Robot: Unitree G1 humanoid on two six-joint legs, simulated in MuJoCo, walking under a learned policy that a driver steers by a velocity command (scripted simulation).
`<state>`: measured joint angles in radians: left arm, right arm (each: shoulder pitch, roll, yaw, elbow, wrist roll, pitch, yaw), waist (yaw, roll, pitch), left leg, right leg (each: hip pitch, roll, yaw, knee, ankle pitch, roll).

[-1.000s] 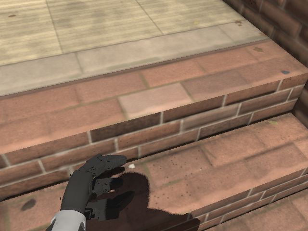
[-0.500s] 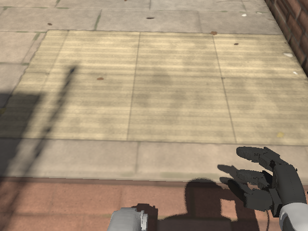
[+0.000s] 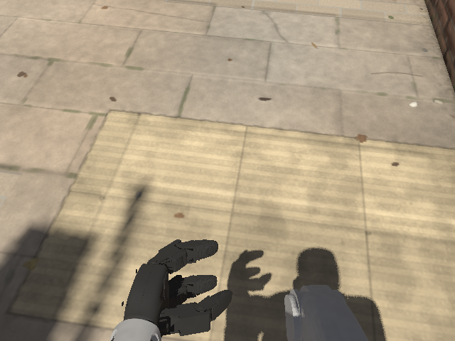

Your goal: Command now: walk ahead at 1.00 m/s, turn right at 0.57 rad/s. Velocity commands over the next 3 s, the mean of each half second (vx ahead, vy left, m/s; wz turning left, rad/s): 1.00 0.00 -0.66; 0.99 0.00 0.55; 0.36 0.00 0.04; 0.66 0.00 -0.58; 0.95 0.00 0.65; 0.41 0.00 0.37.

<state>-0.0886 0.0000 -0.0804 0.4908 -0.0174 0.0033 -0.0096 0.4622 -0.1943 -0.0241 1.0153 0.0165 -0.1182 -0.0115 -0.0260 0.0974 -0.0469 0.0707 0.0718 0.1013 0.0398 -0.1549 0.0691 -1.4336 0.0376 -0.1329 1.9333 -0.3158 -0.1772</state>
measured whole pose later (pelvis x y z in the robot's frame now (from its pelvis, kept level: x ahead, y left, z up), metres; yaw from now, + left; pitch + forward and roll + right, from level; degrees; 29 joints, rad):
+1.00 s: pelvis +0.87 -0.20 +0.16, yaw -1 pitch +3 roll -1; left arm 0.22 0.24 0.01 0.64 0.05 -0.09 0.02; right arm 0.38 -0.32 -0.08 0.76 -0.02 -0.03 0.02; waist -0.04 0.04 -0.04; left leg -0.46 -0.01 -0.02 1.35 -0.34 0.09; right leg -0.35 -0.05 -0.06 0.65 -0.34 0.03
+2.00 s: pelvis +1.33 -0.30 +0.18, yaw -21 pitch +3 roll +1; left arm 0.51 0.24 0.03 0.78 0.02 -0.06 -0.02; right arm 0.14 -0.28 -0.04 0.67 -0.04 -0.01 0.06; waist 0.07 0.03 -0.04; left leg -0.76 0.07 0.03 0.98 -0.10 0.00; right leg 0.07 0.07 -0.01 0.23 -0.35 -0.09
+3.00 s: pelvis +2.10 -0.45 +0.18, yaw +12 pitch +0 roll -3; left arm 0.41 0.28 0.03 0.90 0.00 -0.07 -0.02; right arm 0.05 -0.25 -0.01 0.75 -0.05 0.00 0.03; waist 0.08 0.03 0.04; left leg -0.49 -0.01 -0.02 0.62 -0.07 0.04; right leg -0.16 0.00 -0.10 0.43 -0.27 0.00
